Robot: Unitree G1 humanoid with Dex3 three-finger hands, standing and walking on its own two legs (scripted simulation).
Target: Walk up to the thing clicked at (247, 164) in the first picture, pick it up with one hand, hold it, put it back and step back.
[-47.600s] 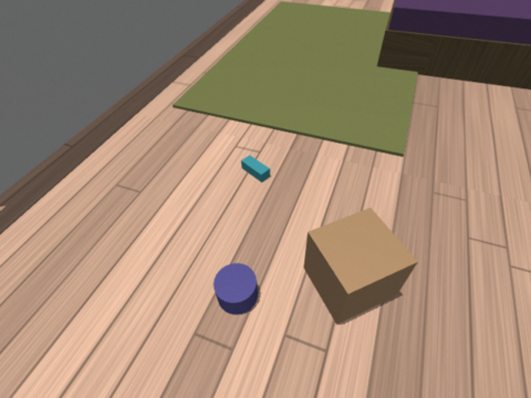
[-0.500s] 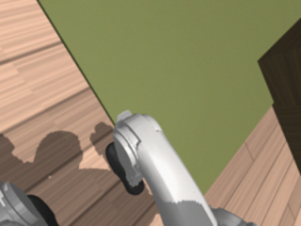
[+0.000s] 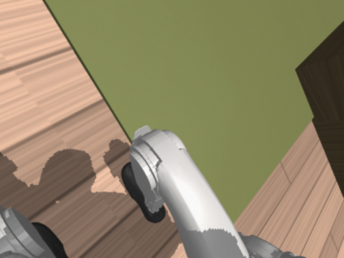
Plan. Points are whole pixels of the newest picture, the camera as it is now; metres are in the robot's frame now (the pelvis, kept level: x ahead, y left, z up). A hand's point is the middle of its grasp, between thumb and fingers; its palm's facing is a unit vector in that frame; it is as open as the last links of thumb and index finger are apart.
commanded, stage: close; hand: left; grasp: from above
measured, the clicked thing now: out of the picture +0.45 +0.35 -0.30
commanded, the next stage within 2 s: settle in 0.96 s
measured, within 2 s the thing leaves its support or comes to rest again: leaves its support in 1.44 s
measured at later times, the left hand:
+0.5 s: hand out of the picture +0.44 +0.34 -0.25, palm faces +0.00 -0.45 -0.89, open 10.4 cm
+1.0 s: hand out of the picture +0.44 +0.34 -0.25, palm faces +0.02 -0.45 -0.89, open 9.6 cm
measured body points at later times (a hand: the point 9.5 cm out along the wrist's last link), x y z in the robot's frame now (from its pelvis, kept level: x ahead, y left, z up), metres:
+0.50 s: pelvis +0.00 +0.00 +0.00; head +0.30 +0.11 +0.31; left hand +0.44 +0.36 -0.20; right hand +0.00 -0.25 -0.03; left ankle +0.06 +0.14 -0.29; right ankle +0.12 -0.12 -0.29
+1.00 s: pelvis +0.00 +0.00 +0.00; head +0.30 +0.11 +0.31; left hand +0.44 +0.36 -0.20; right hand +0.00 -0.25 -0.04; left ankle +0.06 +0.14 -0.29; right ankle +0.12 -0.12 -0.29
